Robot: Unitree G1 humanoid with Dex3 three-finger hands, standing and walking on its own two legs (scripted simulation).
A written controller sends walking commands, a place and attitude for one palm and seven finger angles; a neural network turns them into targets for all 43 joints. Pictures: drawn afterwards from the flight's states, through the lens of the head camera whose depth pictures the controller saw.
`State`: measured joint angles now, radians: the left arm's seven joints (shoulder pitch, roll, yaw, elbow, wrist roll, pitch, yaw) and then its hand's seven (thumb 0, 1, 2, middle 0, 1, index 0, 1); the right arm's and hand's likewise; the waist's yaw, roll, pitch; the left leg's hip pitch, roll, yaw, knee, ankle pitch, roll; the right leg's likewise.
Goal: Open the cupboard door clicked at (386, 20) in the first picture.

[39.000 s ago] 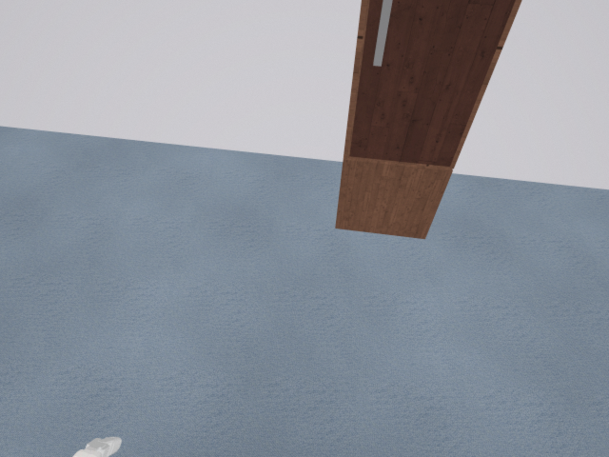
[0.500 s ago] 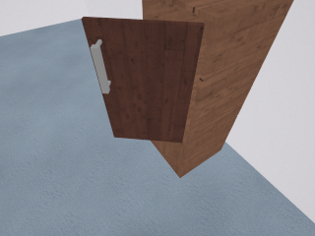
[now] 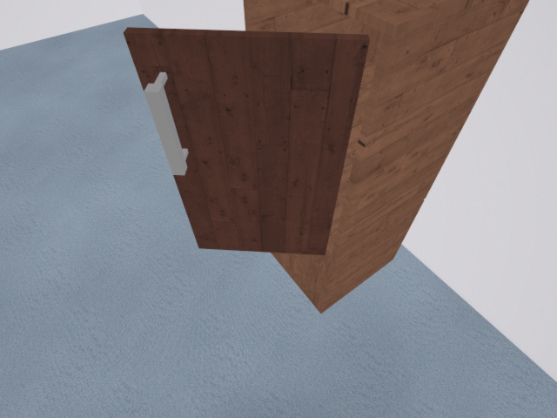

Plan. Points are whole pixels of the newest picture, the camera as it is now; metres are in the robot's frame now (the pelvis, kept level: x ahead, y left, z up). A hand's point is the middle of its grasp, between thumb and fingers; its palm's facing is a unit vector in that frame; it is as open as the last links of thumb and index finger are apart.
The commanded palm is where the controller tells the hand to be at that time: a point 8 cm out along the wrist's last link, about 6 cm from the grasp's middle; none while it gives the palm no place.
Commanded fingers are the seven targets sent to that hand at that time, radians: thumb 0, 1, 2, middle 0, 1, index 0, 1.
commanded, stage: come to a stop and stand still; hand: left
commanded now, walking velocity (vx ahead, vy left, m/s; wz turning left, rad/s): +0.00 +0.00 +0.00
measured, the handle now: (171, 126) +0.54 +0.22 +0.10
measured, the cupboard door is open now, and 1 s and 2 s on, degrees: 50 50 50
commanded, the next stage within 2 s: look again from close up in 0.66 s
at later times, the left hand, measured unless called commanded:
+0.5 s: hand out of the picture -0.04 +0.19 -0.17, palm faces +0.03 -0.98 -0.21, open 7.4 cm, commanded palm none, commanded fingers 0.00 0.90 0.90 -0.20 -0.30 -0.20 -0.30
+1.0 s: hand out of the picture -0.07 +0.16 -0.17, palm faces +0.05 -0.99 -0.14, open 7.4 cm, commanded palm none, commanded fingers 0.00 0.90 0.90 -0.20 -0.30 -0.20 -0.30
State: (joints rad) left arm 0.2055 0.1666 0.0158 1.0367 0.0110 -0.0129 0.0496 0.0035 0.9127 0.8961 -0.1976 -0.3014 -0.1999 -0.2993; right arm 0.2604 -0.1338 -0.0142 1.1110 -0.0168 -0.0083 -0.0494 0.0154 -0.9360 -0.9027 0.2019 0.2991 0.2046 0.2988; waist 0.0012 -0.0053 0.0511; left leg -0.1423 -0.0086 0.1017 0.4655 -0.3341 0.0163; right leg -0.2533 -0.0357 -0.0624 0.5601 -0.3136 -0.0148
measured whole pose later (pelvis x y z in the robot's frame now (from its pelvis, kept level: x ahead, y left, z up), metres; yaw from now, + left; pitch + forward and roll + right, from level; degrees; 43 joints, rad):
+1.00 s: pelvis -0.05 +0.01 +0.00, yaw +1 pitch -1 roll +0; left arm 0.33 0.12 -0.02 1.11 0.01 -0.02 0.04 0.01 0.91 0.90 -0.20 -0.30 -0.20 -0.30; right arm 0.33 -0.11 0.01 1.13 -0.02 -0.02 -0.02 0.00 -0.91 -0.90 0.20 0.30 0.20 0.30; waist 0.00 -0.02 0.02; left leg -0.19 -0.01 0.08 0.45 -0.24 0.04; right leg -0.25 -0.04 -0.08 0.46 -0.19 0.00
